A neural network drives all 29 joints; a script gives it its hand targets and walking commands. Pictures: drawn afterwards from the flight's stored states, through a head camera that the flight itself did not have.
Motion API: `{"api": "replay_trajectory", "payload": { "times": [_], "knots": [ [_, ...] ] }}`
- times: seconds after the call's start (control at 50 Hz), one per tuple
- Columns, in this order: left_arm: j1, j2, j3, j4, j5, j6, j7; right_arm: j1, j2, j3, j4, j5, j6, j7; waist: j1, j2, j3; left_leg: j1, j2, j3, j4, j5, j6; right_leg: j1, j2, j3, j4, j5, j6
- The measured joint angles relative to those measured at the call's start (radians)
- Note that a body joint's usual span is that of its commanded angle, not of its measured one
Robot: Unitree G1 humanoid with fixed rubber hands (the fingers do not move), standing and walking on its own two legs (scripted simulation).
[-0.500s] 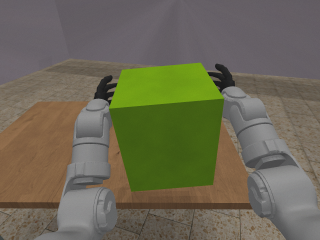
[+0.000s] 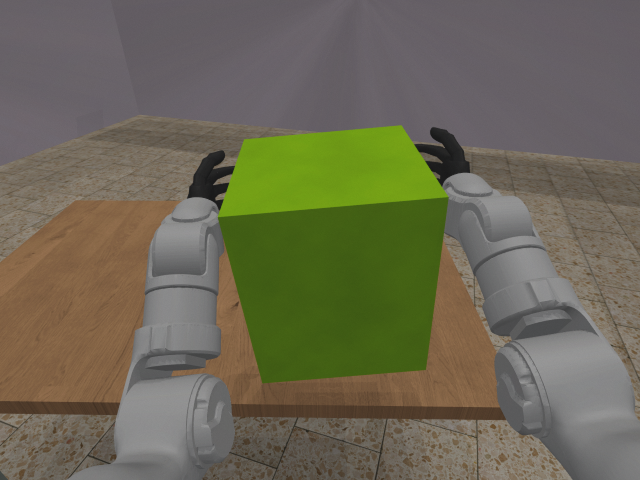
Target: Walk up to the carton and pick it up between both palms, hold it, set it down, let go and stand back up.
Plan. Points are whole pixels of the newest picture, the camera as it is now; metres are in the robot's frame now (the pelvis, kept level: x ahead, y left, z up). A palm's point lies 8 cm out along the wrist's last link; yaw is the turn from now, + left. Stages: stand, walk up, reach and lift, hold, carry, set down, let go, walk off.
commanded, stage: hold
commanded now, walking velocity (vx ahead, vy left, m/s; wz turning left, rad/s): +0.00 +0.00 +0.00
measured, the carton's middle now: (333, 252) +0.37 +0.01 +0.19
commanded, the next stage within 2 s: set down in 0.12 s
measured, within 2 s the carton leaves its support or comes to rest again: neither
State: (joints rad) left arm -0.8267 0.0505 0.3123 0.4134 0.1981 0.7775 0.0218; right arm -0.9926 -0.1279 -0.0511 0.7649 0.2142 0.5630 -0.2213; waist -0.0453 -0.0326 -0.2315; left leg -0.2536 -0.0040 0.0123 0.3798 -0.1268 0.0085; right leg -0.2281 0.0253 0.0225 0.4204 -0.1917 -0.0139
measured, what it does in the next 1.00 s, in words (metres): stands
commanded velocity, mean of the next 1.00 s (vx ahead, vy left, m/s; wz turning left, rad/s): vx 0.00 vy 0.00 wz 0.00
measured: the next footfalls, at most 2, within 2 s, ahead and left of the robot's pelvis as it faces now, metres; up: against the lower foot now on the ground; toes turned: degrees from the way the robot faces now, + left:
none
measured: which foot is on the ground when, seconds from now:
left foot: down 0.00-1.00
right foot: down 0.00-1.00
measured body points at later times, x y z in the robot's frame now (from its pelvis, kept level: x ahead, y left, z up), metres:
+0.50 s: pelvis +0.01 +0.00 +0.00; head -0.06 +0.03 +0.45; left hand +0.42 +0.16 +0.26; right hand +0.41 -0.14 +0.29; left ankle +0.05 +0.12 -0.74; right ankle +0.02 -0.11 -0.74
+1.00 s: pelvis +0.02 +0.00 +0.00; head -0.02 +0.04 +0.45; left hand +0.44 +0.15 +0.20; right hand +0.42 -0.15 +0.23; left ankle +0.05 +0.12 -0.74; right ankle +0.02 -0.11 -0.74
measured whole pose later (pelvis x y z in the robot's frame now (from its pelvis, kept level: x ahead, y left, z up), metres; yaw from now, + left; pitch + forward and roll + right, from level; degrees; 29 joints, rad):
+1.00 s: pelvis +0.02 +0.00 +0.00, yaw +0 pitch -2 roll +0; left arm -0.79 0.05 0.33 0.48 0.26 0.50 -0.04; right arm -0.88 -0.05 -0.12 0.79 0.16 0.17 -0.20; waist -0.10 -0.09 -0.08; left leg -0.16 0.00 0.01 0.35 -0.15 0.01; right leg -0.13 0.02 0.02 0.38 -0.21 -0.02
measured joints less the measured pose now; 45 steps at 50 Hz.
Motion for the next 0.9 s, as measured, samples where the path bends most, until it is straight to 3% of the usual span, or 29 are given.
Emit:
{"api": "replay_trajectory", "payload": {
  "times": [0.2,0.3,0.38,0.5,0.68,0.9],
  "knots": [
    [-0.016,0.007,0.0,0.0,0.0,-0.006,0.0,-0.011,-0.001,0.0,-0.001,0.0,-0.012,-0.001,-0.011,0.009,-0.002,0.0,0.0,0.0,0.0,0.0,0.0,0.0,0.0,0.0,0.0,0.0,0.0],
    [-0.059,0.007,0.033,0.013,0.001,-0.074,-0.002,-0.045,0.0,-0.03,0.007,0.0,-0.079,0.001,-0.015,0.006,0.008,0.005,0.0,0.0,-0.001,-0.001,0.0,0.005,0.0,0.0,-0.001,-0.001,0.0],
    [-0.12,0.006,0.104,0.093,0.042,-0.131,-0.05,-0.07,0.027,-0.104,0.049,-0.032,-0.164,0.012,-0.016,-0.012,0.044,0.029,0.0,0.0,-0.008,-0.001,0.0,0.026,0.0,0.0,-0.003,-0.004,0.0],
    [-0.094,0.02,0.107,0.1,0.066,-0.173,-0.089,-0.057,0.061,-0.127,0.069,-0.051,-0.253,0.018,-0.029,-0.039,0.101,0.061,0.0,0.0,-0.026,-0.001,0.0,0.055,0.0,0.0,-0.015,-0.006,0.0],
    [0.013,0.006,0.061,0.094,0.066,-0.26,-0.076,0.05,0.078,-0.083,0.058,-0.051,-0.348,0.018,-0.044,-0.055,0.13,0.075,0.0,0.0,-0.032,-0.014,-0.003,0.076,0.0,0.0,-0.034,-0.013,-0.002],
    [0.055,0.003,0.018,0.068,0.066,-0.277,-0.059,0.109,0.078,-0.057,0.029,-0.051,-0.384,0.018,-0.058,-0.056,0.138,0.086,0.0,0.0,-0.032,-0.02,-0.004,0.089,-0.001,0.0,-0.04,-0.015,-0.002]
  ]
}}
